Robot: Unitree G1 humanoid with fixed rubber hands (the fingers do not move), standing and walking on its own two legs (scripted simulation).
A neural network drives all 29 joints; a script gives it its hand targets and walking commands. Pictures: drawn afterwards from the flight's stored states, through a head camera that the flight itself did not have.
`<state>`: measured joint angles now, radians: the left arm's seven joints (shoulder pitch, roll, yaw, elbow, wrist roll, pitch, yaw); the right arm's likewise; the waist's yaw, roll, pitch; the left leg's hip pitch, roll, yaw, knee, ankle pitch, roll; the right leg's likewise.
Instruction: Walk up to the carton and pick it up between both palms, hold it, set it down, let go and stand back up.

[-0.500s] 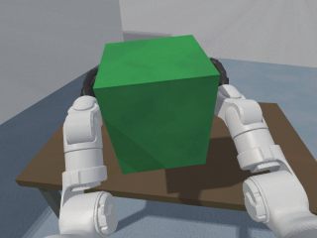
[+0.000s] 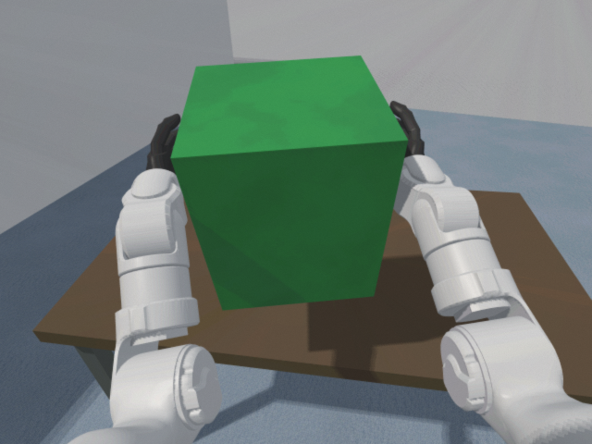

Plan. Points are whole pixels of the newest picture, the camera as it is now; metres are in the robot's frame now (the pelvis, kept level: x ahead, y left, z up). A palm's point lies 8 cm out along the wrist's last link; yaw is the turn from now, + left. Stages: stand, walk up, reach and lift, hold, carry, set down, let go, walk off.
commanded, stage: set down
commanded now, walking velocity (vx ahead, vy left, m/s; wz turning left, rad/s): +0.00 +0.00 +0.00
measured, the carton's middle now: (289, 187) +0.38 +0.00 +0.23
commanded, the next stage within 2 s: none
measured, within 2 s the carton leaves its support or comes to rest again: neither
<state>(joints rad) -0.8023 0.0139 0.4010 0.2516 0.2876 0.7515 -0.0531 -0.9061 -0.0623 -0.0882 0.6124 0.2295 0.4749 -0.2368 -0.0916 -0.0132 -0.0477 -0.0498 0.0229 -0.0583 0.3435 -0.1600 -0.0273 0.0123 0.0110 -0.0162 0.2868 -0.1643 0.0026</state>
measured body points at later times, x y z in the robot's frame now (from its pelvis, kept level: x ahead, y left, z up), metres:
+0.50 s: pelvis +0.01 +0.00 +0.00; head -0.01 +0.03 +0.45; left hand +0.41 +0.15 +0.18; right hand +0.40 -0.15 +0.17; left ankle +0.03 +0.13 -0.75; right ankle +0.01 -0.12 -0.75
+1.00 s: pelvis +0.01 +0.00 +0.00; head +0.00 +0.03 +0.45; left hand +0.41 +0.16 +0.15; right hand +0.41 -0.15 +0.14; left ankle +0.03 +0.13 -0.75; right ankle +0.01 -0.12 -0.75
